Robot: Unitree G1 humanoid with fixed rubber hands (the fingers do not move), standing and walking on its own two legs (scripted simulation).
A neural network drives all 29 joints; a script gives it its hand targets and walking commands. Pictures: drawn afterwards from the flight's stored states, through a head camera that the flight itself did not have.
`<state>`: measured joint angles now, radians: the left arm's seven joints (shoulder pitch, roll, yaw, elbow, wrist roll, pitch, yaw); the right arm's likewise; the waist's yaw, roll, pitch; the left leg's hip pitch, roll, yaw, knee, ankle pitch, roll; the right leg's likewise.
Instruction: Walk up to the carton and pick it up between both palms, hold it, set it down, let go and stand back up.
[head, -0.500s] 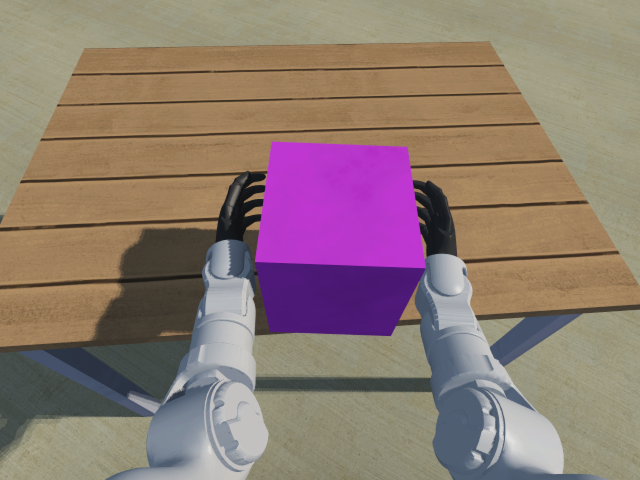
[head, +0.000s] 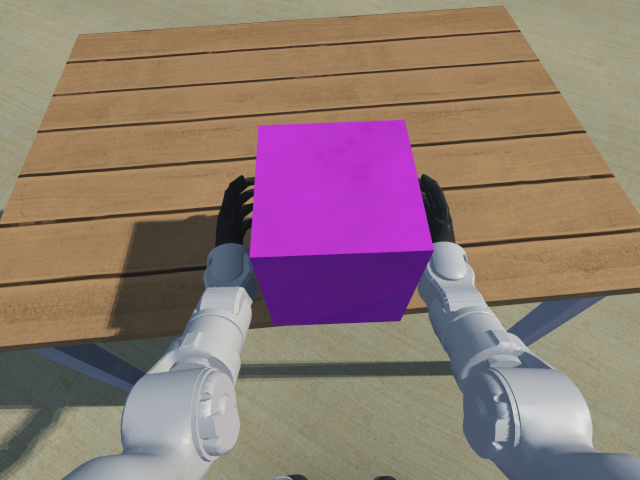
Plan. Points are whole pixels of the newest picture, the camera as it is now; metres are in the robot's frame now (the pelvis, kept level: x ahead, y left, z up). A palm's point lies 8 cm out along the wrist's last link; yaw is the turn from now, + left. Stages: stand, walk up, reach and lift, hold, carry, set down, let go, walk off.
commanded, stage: set down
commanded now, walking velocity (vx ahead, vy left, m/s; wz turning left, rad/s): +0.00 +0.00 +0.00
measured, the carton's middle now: (334, 230) +0.41 +0.04 +0.04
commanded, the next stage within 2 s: none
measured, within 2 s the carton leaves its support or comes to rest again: neither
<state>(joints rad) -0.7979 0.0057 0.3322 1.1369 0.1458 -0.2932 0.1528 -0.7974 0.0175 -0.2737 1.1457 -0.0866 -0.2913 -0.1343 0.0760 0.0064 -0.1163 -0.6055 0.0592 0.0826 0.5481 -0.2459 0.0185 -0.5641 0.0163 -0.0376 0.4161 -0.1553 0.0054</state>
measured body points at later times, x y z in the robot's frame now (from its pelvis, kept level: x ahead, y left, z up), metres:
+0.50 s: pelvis -0.02 -0.01 +0.00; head +0.02 +0.00 +0.45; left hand +0.41 +0.22 +0.11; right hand +0.45 -0.12 +0.12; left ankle +0.00 +0.10 -0.73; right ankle +0.01 -0.13 -0.73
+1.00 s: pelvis -0.03 -0.02 +0.01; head -0.01 -0.01 +0.46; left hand +0.40 +0.21 +0.14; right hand +0.43 -0.13 +0.13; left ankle +0.00 +0.10 -0.73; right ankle +0.01 -0.13 -0.73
